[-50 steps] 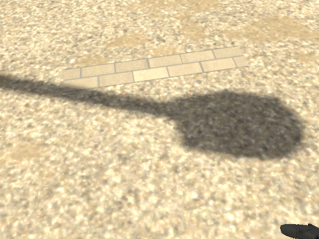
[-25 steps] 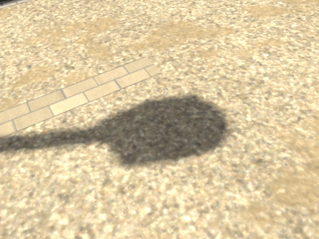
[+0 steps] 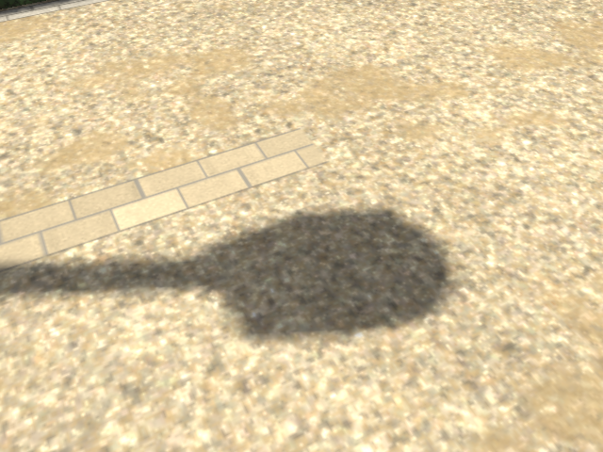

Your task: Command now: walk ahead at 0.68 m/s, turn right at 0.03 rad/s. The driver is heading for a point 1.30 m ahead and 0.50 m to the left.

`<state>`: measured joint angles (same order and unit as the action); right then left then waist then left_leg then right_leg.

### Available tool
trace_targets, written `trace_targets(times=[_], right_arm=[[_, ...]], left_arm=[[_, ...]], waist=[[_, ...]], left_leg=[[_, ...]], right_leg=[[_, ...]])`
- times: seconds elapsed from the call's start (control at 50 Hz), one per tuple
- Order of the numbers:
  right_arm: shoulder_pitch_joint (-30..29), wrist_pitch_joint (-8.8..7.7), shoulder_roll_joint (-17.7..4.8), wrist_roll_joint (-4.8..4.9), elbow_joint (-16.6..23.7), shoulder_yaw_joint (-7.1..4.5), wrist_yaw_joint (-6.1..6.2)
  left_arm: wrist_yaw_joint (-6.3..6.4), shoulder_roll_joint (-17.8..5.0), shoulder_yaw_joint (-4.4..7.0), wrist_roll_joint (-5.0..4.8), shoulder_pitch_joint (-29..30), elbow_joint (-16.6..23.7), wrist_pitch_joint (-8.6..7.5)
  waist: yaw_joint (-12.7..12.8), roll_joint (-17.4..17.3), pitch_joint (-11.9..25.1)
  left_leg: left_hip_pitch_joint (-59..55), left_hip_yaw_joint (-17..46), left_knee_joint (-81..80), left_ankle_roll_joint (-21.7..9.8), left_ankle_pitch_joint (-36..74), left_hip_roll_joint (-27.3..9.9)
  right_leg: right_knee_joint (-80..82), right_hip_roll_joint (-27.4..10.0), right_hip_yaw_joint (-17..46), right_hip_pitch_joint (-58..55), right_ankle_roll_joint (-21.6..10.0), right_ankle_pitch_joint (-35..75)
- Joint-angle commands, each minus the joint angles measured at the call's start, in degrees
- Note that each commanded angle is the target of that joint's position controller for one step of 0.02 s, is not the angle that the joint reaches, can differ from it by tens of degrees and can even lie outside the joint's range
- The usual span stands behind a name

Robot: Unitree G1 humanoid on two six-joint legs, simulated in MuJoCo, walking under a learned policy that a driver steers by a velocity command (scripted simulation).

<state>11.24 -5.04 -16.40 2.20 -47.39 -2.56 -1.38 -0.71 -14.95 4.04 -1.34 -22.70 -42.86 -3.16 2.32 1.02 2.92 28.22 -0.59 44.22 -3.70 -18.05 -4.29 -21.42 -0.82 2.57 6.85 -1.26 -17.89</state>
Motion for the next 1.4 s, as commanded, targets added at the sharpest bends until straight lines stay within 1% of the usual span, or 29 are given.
trace_targets(times=[0.02,0.06,0.08,0.1,0.12,0.14,0.2,0.28,0.46,0.54,0.58,0.6,0.62,0.64,0.66,0.7,0.76,0.84,0.98,1.02,1.06,1.08,1.1,1.12,1.14,1.18,1.24,1.3,1.4], right_arm=[[-0.9,-1.13,-3.1,-0.28,2.1,-0.29,-1.02],[9.5,-0.50,-4.4,0.08,-1.1,-1.20,-0.51],[20.0,-0.58,-7.2,-0.04,-4.2,-2.31,-0.06],[28.2,-1.12,-12.1,-1.69,-4.9,-2.40,0.14],[21.7,-2.40,-10.8,-2.49,-1.2,-1.07,-1.06],[16.3,-2.83,-10.5,-1.96,0.2,-1.31,-1.16],[11.3,-2.21,-5.4,-3.27,0.3,0.20,-1.46],[11.9,-1.99,-3.1,-2.28,-0.5,1.33,-0.53],[23.8,-0.87,-2.7,-1.63,-4.8,2.13,2.19],[22.9,0.29,-7.1,-2.79,-5.5,0.88,2.80],[20.6,1.75,-9.2,-4.11,-5.5,-0.10,2.97],[15.4,2.00,-9.6,-4.31,-3.6,-0.19,3.07],[21.3,0.62,1.7,-4.45,-0.8,2.21,1.80],[20.9,-2.42,-0.3,-1.27,-1.3,2.47,0.89],[10.8,-3.61,-5.1,1.70,2.2,0.82,0.69],[4.2,-4.10,-2.7,1.33,4.5,1.38,0.61],[10.3,0.04,-0.1,0.92,2.8,1.14,0.52],[1.8,1.68,-0.7,-0.39,6.8,1.13,1.48],[-11.8,-0.51,-1.4,-0.03,12.8,0.77,-2.57],[-9.2,-0.10,-4.9,0.46,13.8,-0.89,-3.31],[11.1,1.73,-10.6,0.71,9.8,-3.82,-2.76],[23.5,2.92,-14.0,0.51,6.6,-5.62,-1.58],[20.9,3.49,-17.8,-0.23,6.5,-6.13,-0.97],[17.9,1.88,-14.0,-2.29,9.4,-4.67,-0.89],[18.9,0.95,-9.0,-2.61,10.0,-4.18,-0.60],[12.6,-0.87,-6.6,-2.32,10.1,-3.26,-1.54],[6.2,-0.69,-6.2,-1.23,11.7,-2.97,-0.54],[7.7,-0.33,-5.7,-0.20,10.8,-2.61,1.30],[11.1,0.62,-7.2,0.53,8.2,-3.57,2.06]], left_arm=[[-0.90,-9.2,2.29,-0.64,7.0,5.4,-0.94],[-0.98,-6.9,1.27,-0.26,7.5,5.2,-1.18],[-0.81,-3.6,0.13,0.87,10.1,6.2,-1.61],[0.00,2.7,-1.85,2.04,13.0,9.3,-2.35],[0.47,2.7,-1.71,-1.43,6.2,11.7,-3.75],[0.64,-1.7,-1.01,-3.92,8.6,11.5,-4.33],[0.63,-2.8,-0.87,-0.17,11.2,10.3,-3.13],[0.08,-2.0,-1.04,-0.07,12.1,9.4,-1.02],[-3.79,0.6,-2.16,-0.95,33.3,15.0,-3.87],[-4.41,-2.8,-1.11,-1.13,33.7,16.7,-4.11],[-2.79,-7.8,1.09,-1.55,16.8,12.6,-2.63],[-1.62,-10.2,2.03,-1.32,0.4,7.8,-1.69],[-1.14,-14.5,2.82,0.93,-6.7,5.5,-1.98],[-0.96,-10.5,2.22,0.89,-8.9,3.6,-2.60],[-0.42,-7.1,1.34,1.42,-5.4,2.7,-2.57],[-0.92,-4.2,0.40,2.36,2.2,1.9,-3.31],[-1.73,-0.5,-0.55,1.97,9.1,0.7,-4.41],[-0.99,-3.2,-0.21,2.14,9.9,-1.3,-5.51],[1.30,-9.2,0.04,1.93,0.8,-4.1,-4.74],[2.44,-12.6,0.92,2.84,0.8,-3.2,-2.61],[2.88,-15.0,1.69,3.24,6.1,-1.1,-0.73],[2.70,-14.5,1.69,2.28,9.5,0.2,-1.10],[1.14,-1.4,-1.69,3.12,3.9,3.0,-3.69],[-0.11,-2.4,-2.97,-0.10,0.8,6.6,-6.81],[-0.31,-7.7,-2.02,-1.21,10.5,7.8,-8.22],[0.44,-5.8,-2.25,0.15,14.4,9.5,-8.08],[0.69,-6.5,-1.32,2.02,11.7,8.8,-5.83],[1.27,-4.6,-2.03,3.12,21.1,12.5,-4.96],[0.72,-4.5,-1.02,0.71,29.2,16.0,-5.34]], waist=[[-3.5,6.8,-3.3],[-8.7,5.2,-2.7],[-14.1,-1.8,-1.3],[-15.6,-19.4,0.2],[-8.8,-23.0,1.7],[-7.4,-13.0,-3.2],[-4.0,-5.4,-6.1],[-2.4,-5.5,-8.5],[-8.4,-4.7,-12.7],[-4.0,-11.4,-7.9],[5.7,-14.5,2.1],[13.5,-12.8,9.6],[6.7,6.6,20.6],[7.8,13.0,28.5],[8.0,11.6,14.5],[2.1,-3.3,1.0],[-5.3,0.9,-4.4],[-4.9,1.3,-11.9],[-0.3,-0.8,-11.2],[-3.4,3.9,-6.5],[-14.4,8.2,3.6],[-20.3,4.6,7.3],[-10.1,-24.0,6.2],[-7.3,-22.0,19.8],[-11.2,-10.0,13.8],[-4.1,5.2,2.1],[0.7,3.6,-4.1],[-2.0,1.9,-9.0],[-7.3,-5.1,-6.5]], left_leg=[[-11.4,-5.1,-6.5,2.3,5.0,2.3],[-24.9,-7.3,-6.4,1.8,1.2,4.7],[-34.1,-3.3,-8.6,0.2,-0.7,2.7],[-37.7,20.4,-16.2,-4.1,-14.7,-10.3],[-38.1,54.0,-34.4,-11.8,-37.5,-18.1],[-37.0,54.6,-37.7,-12.4,-44.7,-21.5],[-22.8,30.1,-32.3,-8.5,-21.6,-12.8],[-17.9,17.2,-36.1,-7.3,-7.2,-7.6],[-31.7,2.6,-41.7,-4.0,23.4,-6.6],[-41.1,0.5,-30.7,-4.0,68.1,-9.5],[-41.3,0.6,-10.8,-3.9,85.8,-10.7],[-25.8,0.4,7.0,-3.0,76.2,-9.4],[4.2,3.9,32.7,-0.5,21.3,2.9],[11.7,13.0,40.3,-2.2,-7.6,7.3],[17.8,11.0,42.1,-3.3,-5.4,3.6],[16.1,8.9,37.2,-3.3,0.4,-0.8],[9.6,9.5,33.3,-1.0,2.9,-5.8],[12.6,7.2,22.6,2.0,15.6,-5.5],[9.7,-3.8,-5.8,-2.7,32.7,1.4],[5.9,-9.0,-5.4,-4.2,23.1,6.8],[-15.0,-7.8,-2.0,-7.3,13.8,9.0],[-33.3,-1.9,-6.3,-9.0,13.7,7.8],[-48.7,19.2,-7.5,-17.0,13.4,-1.4],[-58.4,52.7,-24.2,-26.6,-19.1,-11.2],[-53.1,52.9,-30.5,-20.7,-22.8,-9.5],[-33.7,44.2,-30.8,-17.1,-11.3,-6.3],[-17.5,31.9,-32.1,-16.3,1.7,0.6],[-6.7,24.2,-33.0,-15.0,10.8,4.4],[-3.4,24.9,-29.7,-9.1,3.7,6.6]], right_leg=[[9.2,-9.0,7.1,12.4,-8.8,-12.4],[0.5,-7.1,4.6,20.9,-7.6,-10.7],[-17.4,-4.1,0.9,27.1,-5.6,-1.4],[-48.9,1.1,-1.2,39.5,-2.4,-13.2],[-59.7,5.6,5.8,51.4,-3.6,-12.2],[-64.2,-0.5,5.8,58.3,-4.8,-4.4],[-56.5,-7.1,3.5,50.2,-4.4,7.3],[-49.8,-7.1,1.1,49.0,-2.4,17.0],[-14.3,-1.7,-6.6,40.5,-1.6,28.6],[-10.1,4.7,-10.5,29.5,-4.8,18.7],[-9.7,6.2,-9.8,11.3,-7.9,14.4],[-11.6,0.5,-3.5,-12.5,-10.1,14.0],[-12.9,-15.3,25.8,-41.3,-18.4,-8.4],[0.0,-19.7,46.9,-44.4,-20.4,-24.4],[4.4,-17.1,39.4,-35.5,-16.7,-20.5],[8.1,-14.1,24.7,-13.1,-14.6,-6.4],[13.1,-11.7,12.0,4.6,-12.3,-1.2],[17.1,-7.4,-4.7,15.0,-8.5,14.2],[14.6,-9.4,-14.4,-7.0,-2.0,40.7],[4.1,-10.9,-15.3,-16.2,-0.6,70.7],[-20.6,-12.6,-14.3,-12.9,-1.5,85.9],[-41.2,-8.7,-14.5,-0.6,-0.7,72.8],[-68.5,5.2,-10.0,26.7,2.6,-8.2],[-77.1,7.1,6.0,40.2,0.6,-12.6],[-71.4,3.5,7.9,41.5,-2.8,-6.4],[-59.0,-0.4,7.5,37.0,-3.3,-1.7],[-48.7,-3.1,6.8,29.7,0.4,-0.1],[-32.1,-2.4,2.5,26.5,3.8,7.8],[-10.1,2.8,2.2,11.0,5.5,26.5]])
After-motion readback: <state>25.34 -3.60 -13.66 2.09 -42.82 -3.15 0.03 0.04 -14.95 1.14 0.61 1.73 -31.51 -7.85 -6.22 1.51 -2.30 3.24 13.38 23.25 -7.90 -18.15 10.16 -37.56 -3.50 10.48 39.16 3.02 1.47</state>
